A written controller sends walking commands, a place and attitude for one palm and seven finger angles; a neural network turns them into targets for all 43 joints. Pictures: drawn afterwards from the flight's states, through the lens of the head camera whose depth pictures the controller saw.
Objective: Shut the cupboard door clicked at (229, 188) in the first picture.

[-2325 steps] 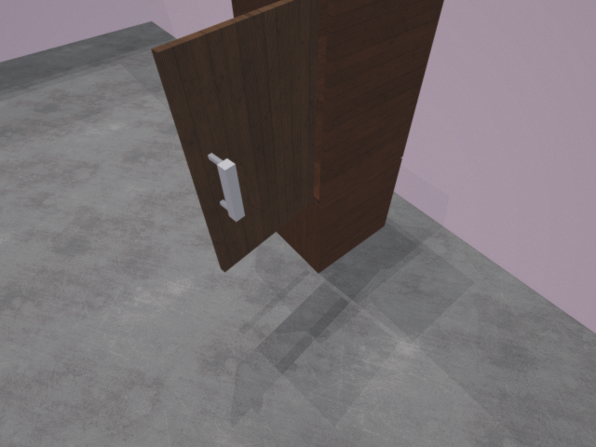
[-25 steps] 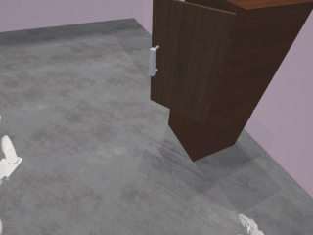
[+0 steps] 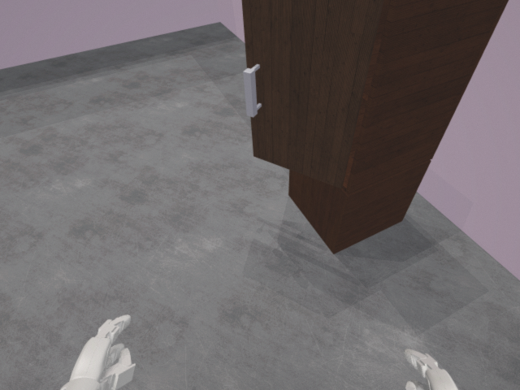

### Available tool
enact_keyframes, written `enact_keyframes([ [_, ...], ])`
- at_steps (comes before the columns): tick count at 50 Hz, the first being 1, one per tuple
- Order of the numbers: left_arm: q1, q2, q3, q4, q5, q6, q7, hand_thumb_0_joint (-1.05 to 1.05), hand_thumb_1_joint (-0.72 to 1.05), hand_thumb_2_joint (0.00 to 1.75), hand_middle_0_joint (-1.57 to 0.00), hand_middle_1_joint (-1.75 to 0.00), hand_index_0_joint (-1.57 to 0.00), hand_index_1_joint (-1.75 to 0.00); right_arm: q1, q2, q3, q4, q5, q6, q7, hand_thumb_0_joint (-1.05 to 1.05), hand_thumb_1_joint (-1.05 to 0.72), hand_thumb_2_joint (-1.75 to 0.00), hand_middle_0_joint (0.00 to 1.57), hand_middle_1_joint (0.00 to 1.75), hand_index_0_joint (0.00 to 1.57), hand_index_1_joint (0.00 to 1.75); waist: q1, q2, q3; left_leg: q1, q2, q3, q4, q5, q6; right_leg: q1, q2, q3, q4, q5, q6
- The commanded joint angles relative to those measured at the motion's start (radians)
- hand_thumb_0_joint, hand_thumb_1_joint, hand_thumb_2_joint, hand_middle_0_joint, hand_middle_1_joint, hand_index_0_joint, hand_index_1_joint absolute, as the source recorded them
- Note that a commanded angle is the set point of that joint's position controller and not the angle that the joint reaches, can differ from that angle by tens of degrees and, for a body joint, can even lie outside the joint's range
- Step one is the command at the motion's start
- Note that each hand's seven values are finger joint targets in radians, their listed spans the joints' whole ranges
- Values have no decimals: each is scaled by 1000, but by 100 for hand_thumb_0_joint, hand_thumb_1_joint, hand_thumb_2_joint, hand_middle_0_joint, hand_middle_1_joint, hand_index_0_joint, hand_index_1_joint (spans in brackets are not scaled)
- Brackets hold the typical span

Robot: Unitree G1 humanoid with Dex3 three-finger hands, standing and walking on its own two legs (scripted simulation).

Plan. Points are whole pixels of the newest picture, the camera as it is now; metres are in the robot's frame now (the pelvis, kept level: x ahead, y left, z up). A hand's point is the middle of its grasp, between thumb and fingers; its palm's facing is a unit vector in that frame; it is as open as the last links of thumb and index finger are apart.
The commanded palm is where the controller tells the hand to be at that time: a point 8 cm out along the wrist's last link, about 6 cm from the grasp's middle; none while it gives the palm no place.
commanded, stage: let the arm hang, fingers relaxed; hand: left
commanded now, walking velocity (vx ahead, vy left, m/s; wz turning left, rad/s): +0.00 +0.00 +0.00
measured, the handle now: (254, 90) +0.95 +0.06 -0.03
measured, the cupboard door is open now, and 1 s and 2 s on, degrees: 33 33 33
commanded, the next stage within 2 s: look to check the result in 0.92 s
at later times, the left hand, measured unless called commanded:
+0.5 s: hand out of the picture -0.05 +0.18 -0.16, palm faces +0.01 -0.98 -0.22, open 7.3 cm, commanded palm none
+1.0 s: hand out of the picture -0.01 +0.15 -0.17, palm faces +0.01 -0.99 -0.16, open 7.4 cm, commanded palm none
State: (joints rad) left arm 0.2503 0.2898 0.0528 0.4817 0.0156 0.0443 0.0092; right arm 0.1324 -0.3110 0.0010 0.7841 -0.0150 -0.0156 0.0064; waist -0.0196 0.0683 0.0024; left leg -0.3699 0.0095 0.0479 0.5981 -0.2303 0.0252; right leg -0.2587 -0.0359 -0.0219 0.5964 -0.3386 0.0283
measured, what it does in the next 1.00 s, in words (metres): stands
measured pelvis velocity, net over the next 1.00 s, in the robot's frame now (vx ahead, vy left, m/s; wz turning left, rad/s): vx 0.00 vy -0.01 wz -0.02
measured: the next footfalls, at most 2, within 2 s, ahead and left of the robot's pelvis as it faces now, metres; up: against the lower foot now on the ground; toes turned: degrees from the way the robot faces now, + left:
none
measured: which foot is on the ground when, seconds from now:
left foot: down 0.00-1.00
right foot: down 0.00-1.00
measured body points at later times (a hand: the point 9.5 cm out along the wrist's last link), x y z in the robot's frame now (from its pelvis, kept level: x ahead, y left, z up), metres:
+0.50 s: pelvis +0.00 -0.01 +0.01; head +0.01 -0.01 +0.46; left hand -0.05 +0.23 -0.14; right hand -0.03 -0.22 -0.15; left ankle +0.05 +0.10 -0.73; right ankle -0.01 -0.14 -0.73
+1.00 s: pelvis +0.00 -0.01 +0.01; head +0.01 +0.00 +0.46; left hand -0.01 +0.20 -0.15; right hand -0.02 -0.22 -0.15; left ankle +0.05 +0.10 -0.73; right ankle -0.01 -0.14 -0.73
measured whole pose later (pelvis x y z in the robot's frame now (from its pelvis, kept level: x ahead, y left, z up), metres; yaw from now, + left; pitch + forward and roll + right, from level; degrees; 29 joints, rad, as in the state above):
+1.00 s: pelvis +0.00 -0.01 +0.01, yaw -1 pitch -2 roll +0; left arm 0.32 0.12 0.01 1.13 0.01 0.00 0.04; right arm 0.31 -0.13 -0.01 1.11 -0.02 0.01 -0.03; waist -0.02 0.00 0.03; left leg -0.25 0.03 0.06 0.45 -0.17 0.01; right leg -0.15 -0.02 -0.01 0.44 -0.26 0.02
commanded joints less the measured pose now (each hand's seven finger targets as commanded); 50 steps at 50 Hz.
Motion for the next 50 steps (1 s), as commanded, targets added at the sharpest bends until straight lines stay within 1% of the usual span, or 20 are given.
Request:
enact_keyframes([
  [1,16,95,-15,146,3,-30,4,0,90,90,-20,-30,-20,-30,39,-65,-22,-21,-10,14,-10,0,-90,-90,20,30,20,30,2,-158,-51,126,68,-102,-102,143,-1,-39,-89,95,-170,104,-83],
  [3,16,83,-22,253,1,-32,7,0,90,90,-20,-30,-20,-30,40,-57,-18,30,-11,18,-14,0,-90,-90,20,30,20,30,8,-37,-41,121,80,-110,-157,120,-2,-1,-63,86,-176,84,-68],
  [4,26,77,-22,303,0,-33,7,0,90,90,-20,-30,-20,-30,42,-50,-16,55,-9,18,-17,0,-90,-90,20,30,20,30,15,-5,-37,111,81,-112,-176,96,-1,23,-56,87,-186,80,-65],
  [5,43,81,-21,344,0,-36,8,0,90,90,-20,-30,-20,-30,48,-52,-18,74,-6,20,-20,0,-90,-90,20,30,20,30,19,-2,-28,113,82,-109,-178,87,-4,32,-54,86,-204,81,-67],
  [6,58,44,-10,379,2,-38,10,0,90,90,-20,-30,-20,-30,61,-27,-22,94,-9,20,-25,0,-90,-90,20,30,20,30,20,28,-42,116,82,-103,-183,63,-2,48,-57,87,-221,84,-73],
  [7,66,36,-10,407,1,-38,10,0,90,90,-20,-30,-20,-30,74,-19,-22,114,-10,22,-27,0,-90,-90,20,30,20,30,19,65,-36,122,78,-104,-192,30,-3,46,-55,90,-231,71,-77],
  [9,74,35,-15,461,-2,-39,9,0,90,90,-20,-30,-20,-30,99,-6,-24,152,-6,24,-31,0,-90,-90,20,30,20,30,19,85,-12,110,81,-106,-213,-9,-5,49,-53,86,-250,61,-80],
  [10,83,32,-19,483,-2,-40,10,0,90,90,-20,-30,-20,-30,115,-11,-27,164,-3,26,-33,0,-90,-90,20,30,20,30,19,44,4,125,85,-109,-212,-12,-4,33,-49,86,-265,51,-81],
  [11,85,24,-21,506,-2,-40,10,0,90,90,-20,-30,-20,-30,134,-3,-28,181,-3,26,-35,0,-90,-90,20,30,20,30,14,26,6,129,89,-107,-222,-24,-3,30,-52,83,-273,46,-80],
  [17,124,-9,-32,601,-4,-42,15,0,90,90,-20,-30,-20,-30,197,23,-30,254,2,29,-41,0,-90,-90,20,30,20,30,11,-55,58,138,95,-101,-250,-61,2,0,-45,80,-295,16,-75],
  [21,150,-28,-34,633,-3,-41,21,0,90,90,-20,-30,-20,-30,225,44,-29,282,3,29,-42,0,-90,-90,20,30,20,30,11,-78,77,138,96,-95,-261,-71,5,-15,-42,75,-291,5,-71],
  [24,165,-46,-36,645,-2,-42,24,0,90,90,-20,-30,-20,-30,236,56,-29,295,2,29,-43,0,-90,-90,20,30,20,30,12,-111,88,137,93,-92,-261,-67,6,-26,-42,78,-289,-1,-68],
  [30,185,-60,-34,650,0,-45,30,0,90,90,-20,-30,-20,-30,245,76,-27,309,5,25,-43,0,-90,-90,20,30,20,30,16,-77,91,137,94,-86,-265,-46,7,-24,-37,73,-271,40,-63],
  [34,180,-72,-32,647,1,-45,32,0,90,90,-20,-30,-20,-30,245,92,-25,314,3,24,-43,0,-90,-90,20,30,20,30,15,-77,120,121,90,-84,-271,-55,4,-32,-37,74,-269,41,-61],
  [36,179,-73,-31,645,1,-46,32,0,90,90,-20,-30,-20,-30,246,94,-26,313,3,24,-43,0,-90,-90,20,30,20,30,14,-81,120,125,88,-81,-267,-43,4,-34,-39,73,-271,41,-62],
  [38,174,-77,-29,642,1,-45,32,0,90,90,-20,-30,-20,-30,247,95,-26,311,1,24,-43,0,-90,-90,20,30,20,30,13,-52,124,121,86,-82,-270,-56,3,-34,-38,74,-273,34,-62],
  [40,177,-72,-28,639,1,-48,32,0,90,90,-20,-30,-20,-30,249,90,-28,307,3,23,-44,0,-90,-90,20,30,20,30,13,-56,104,130,86,-84,-263,-40,3,-22,-36,73,-272,49,-63],
  [43,168,-72,-27,636,0,-48,31,0,90,90,-20,-30,-20,-30,247,94,-27,308,2,21,-44,0,-90,-90,20,30,20,30,12,-68,100,131,83,-81,-257,-24,2,-12,-42,73,-274,59,-63],
  [47,160,-68,-27,636,-1,-48,31,0,90,90,-20,-30,-20,-30,241,90,-27,307,3,21,-45,0,-90,-90,20,30,20,30,10,-45,96,144,87,-82,-254,-2,1,-9,-42,73,-275,74,-63],
  [50,163,-63,-27,637,-1,-50,30,0,90,90,-20,-30,-20,-30,238,79,-28,304,5,22,-45,0,-90,-90,20,30,20,30,11,-67,90,157,88,-80,-248,7,1,-8,-42,72,-281,73,-64],
])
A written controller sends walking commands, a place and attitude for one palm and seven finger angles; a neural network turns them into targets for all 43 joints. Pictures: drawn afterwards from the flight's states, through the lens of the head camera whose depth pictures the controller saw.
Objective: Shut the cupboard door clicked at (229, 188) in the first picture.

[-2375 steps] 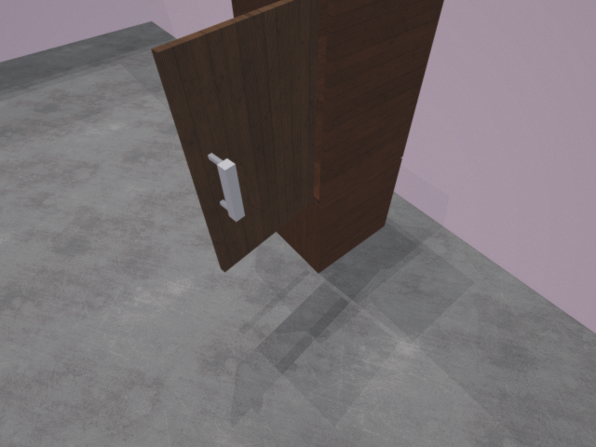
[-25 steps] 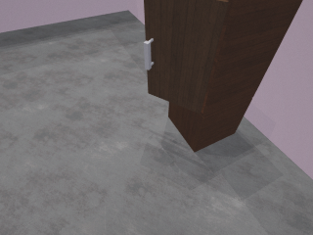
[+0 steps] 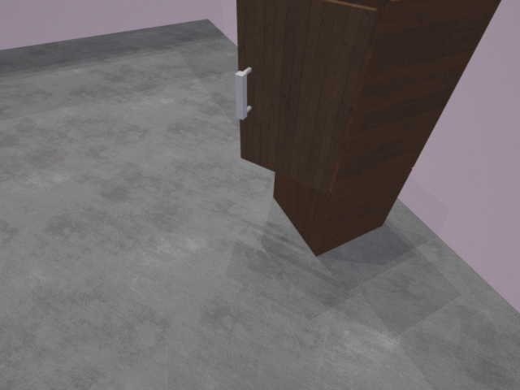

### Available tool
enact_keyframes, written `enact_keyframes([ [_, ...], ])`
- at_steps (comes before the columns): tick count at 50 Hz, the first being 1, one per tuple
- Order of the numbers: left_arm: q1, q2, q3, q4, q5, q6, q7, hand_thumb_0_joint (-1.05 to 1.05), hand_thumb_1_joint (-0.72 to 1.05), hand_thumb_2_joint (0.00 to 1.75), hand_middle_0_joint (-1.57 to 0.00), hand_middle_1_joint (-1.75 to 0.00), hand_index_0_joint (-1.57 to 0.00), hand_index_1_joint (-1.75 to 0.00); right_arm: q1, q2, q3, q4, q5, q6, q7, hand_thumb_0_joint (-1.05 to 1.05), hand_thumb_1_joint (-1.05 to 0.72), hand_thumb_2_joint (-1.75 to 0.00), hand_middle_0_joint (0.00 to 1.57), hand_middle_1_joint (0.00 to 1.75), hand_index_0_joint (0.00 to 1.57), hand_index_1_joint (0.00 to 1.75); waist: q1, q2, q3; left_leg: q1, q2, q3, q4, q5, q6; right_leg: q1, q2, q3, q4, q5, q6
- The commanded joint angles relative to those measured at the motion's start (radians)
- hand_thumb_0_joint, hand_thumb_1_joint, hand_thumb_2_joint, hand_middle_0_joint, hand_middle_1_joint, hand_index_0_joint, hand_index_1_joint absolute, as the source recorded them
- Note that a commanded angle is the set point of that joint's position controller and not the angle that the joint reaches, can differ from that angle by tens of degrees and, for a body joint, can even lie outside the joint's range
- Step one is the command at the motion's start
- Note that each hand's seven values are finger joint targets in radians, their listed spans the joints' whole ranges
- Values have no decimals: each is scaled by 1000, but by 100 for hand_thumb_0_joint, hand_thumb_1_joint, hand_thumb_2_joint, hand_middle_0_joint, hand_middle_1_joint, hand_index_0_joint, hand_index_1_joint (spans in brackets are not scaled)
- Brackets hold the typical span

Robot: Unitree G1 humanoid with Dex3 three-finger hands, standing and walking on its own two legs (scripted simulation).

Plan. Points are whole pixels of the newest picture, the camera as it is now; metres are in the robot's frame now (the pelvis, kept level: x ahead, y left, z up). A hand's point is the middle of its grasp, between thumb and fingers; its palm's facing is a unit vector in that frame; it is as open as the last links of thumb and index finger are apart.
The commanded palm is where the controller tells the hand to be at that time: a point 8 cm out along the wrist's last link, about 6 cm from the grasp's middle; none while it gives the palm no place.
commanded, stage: look to check the result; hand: left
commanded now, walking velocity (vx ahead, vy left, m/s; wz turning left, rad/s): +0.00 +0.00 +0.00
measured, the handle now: (245, 93) +0.94 +0.09 -0.04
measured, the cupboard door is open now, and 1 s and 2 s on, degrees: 33 33 33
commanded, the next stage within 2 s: walk to a spot facing it in 0.52 s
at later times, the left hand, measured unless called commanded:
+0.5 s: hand out of the picture +0.00 +0.18 -0.18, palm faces +0.02 -0.98 -0.19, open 7.4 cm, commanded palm none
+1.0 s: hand out of the picture +0.03 +0.21 -0.20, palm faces +0.19 -0.96 -0.22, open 7.4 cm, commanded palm none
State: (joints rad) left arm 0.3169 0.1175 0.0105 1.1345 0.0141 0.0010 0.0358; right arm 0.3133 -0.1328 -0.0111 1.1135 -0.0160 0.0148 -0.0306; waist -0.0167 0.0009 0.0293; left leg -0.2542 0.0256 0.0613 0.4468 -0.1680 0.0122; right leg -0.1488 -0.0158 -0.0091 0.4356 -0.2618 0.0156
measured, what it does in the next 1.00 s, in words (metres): stands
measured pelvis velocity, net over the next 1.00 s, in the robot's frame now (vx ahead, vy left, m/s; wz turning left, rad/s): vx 0.02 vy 0.01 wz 0.16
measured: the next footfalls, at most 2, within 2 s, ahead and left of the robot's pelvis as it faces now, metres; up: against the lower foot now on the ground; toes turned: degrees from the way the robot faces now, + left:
right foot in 1.34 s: +0.07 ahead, -0.16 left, +0.00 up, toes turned +24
left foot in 1.68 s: -0.01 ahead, +0.10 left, +0.00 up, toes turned +41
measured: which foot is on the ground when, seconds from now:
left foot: down 0.00-1.00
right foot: down 0.00-0.96, up 0.98-1.00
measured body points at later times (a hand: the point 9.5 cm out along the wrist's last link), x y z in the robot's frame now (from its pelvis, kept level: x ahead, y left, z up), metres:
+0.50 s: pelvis +0.02 +0.00 +0.00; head +0.03 +0.00 +0.45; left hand +0.00 +0.23 -0.16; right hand +0.02 -0.22 -0.16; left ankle +0.05 +0.11 -0.74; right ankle -0.02 -0.13 -0.74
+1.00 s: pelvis +0.02 +0.01 -0.02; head +0.06 +0.03 +0.42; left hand +0.02 +0.26 -0.18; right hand +0.07 -0.23 -0.17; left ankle +0.04 +0.10 -0.74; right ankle -0.02 -0.13 -0.73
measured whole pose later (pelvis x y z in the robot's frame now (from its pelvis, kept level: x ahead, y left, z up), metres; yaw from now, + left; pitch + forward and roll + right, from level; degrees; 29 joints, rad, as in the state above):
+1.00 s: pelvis +0.02 +0.01 -0.02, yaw +9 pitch -1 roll -1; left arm 0.21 0.20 0.07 1.00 0.02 0.04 0.04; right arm 0.25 -0.18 -0.05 1.00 -0.03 0.05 0.00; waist -0.03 -0.02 0.11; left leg -0.39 -0.02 0.03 0.71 -0.31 0.07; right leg -0.23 -0.09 -0.13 0.73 -0.48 0.03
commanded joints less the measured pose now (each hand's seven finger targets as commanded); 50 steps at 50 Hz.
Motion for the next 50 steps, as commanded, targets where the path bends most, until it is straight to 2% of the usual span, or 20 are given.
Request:
enact_keyframes([
  [1,92,111,15,-17,0,-7,3,0,90,90,-20,-30,-20,-30,54,-98,-17,-24,5,-10,-8,0,-90,-90,20,30,20,30,7,8,57,45,73,-91,-95,-42,15,-113,-65,61,-119,9,-51],
  [9,84,123,15,-14,-1,-9,3,0,90,90,-20,-30,-20,-30,40,-111,-16,-23,6,-10,-8,0,-90,-90,20,30,20,30,8,-13,48,62,75,-90,-88,2,16,-94,-67,63,-124,38,-50],
  [15,78,136,16,-16,0,-8,2,0,90,90,-20,-30,-20,-30,20,-127,-19,-24,8,-11,-8,0,-90,-90,20,30,20,30,11,8,47,78,79,-92,-93,10,17,-90,-65,56,-124,45,-48],
  [23,49,146,19,-19,0,-10,1,0,90,90,-20,-30,-20,-30,-2,-139,-17,-25,6,-16,-8,0,-90,-90,20,30,20,30,10,-6,43,82,81,-95,-98,47,16,-65,-69,54,-122,76,-43],
  [31,32,162,21,-21,0,-10,-1,0,90,90,-20,-30,-20,-30,-25,-156,-18,-28,6,-18,-8,0,-90,-90,20,30,20,30,10,12,34,100,83,-94,-100,70,17,-54,-74,54,-128,96,-43],
  [35,43,156,30,-34,-1,0,4,0,90,90,-20,-30,-20,-30,-17,-137,-16,-42,7,-9,-5,0,-90,-90,20,30,20,30,17,-8,34,55,73,-103,-55,135,16,-32,-87,19,-74,128,-36],
  [39,28,190,60,-80,2,11,5,0,90,90,-20,-30,-20,-30,-44,-151,-33,-85,3,7,1,0,-90,-90,20,30,20,30,22,-17,26,-49,49,-120,26,104,17,-18,-130,3,-26,115,-56],
  [40,25,203,68,-93,3,12,5,0,90,90,-20,-30,-20,-30,-47,-154,-37,-98,3,11,3,0,-90,-90,20,30,20,30,25,-50,20,-74,33,-107,69,100,12,-11,-153,5,-27,119,-72],
  [42,0,225,82,-128,7,17,7,0,90,90,-20,-30,-20,-30,-54,-141,-46,-127,-1,18,8,0,-90,-90,20,30,20,30,20,-110,11,-103,6,-66,194,46,0,-27,-235,38,-42,128,-117],
  [43,-23,233,86,-148,8,16,8,0,90,90,-20,-30,-20,-30,-54,-135,-50,-139,-3,22,11,0,-90,-90,20,30,20,30,14,-148,12,-111,-1,-49,271,-35,-8,-45,-271,42,-47,156,-141],
  [44,-45,238,89,-164,11,15,8,0,90,90,-20,-30,-20,-30,-55,-136,-53,-153,-4,25,14,0,-90,-90,20,30,20,30,9,-173,13,-124,0,-38,331,-130,-15,-52,-299,33,-36,221,-158],
  [45,-65,237,91,-179,13,16,9,0,90,90,-20,-30,-20,-30,-53,-142,-58,-166,-4,25,18,0,-90,-90,20,30,20,30,-1,-166,11,-117,13,-34,333,-159,-17,-59,-311,6,1,282,-161],
  [46,-84,245,94,-194,15,18,10,0,90,90,-20,-30,-20,-30,-44,-146,-59,-172,-3,24,23,0,-90,-90,20,30,20,30,-10,-142,24,-87,37,-37,274,-123,-15,-90,-310,-38,51,276,-142],
  [47,-87,239,95,-206,13,23,8,0,90,90,-20,-30,-20,-30,-12,-169,-62,-176,-4,20,26,0,-90,-90,20,30,20,30,-22,-33,14,-33,76,-109,155,67,8,-133,-251,-96,152,202,-90],
  [48,-60,202,91,-222,5,28,5,0,90,90,-20,-30,-20,-30,17,-227,-68,-181,-13,13,22,0,-90,-90,20,30,20,30,-25,188,7,7,181,-336,17,322,72,-212,-122,-158,330,-10,-12],
  [49,-89,188,83,-242,1,37,10,0,90,90,-20,-30,-20,-30,79,-279,-82,-167,-24,15,12,0,-90,-90,20,30,20,30,-61,349,-31,74,283,-606,-143,331,134,-314,-8,-105,562,-377,19],
  [50,-132,204,83,-260,8,44,12,0,90,90,-20,-30,-20,-30,98,-299,-83,-156,-20,18,4,0,-90,-90,20,30,20,30,-62,253,-38,57,306,-651,-182,160,149,-351,-27,13,682,-358,3],
])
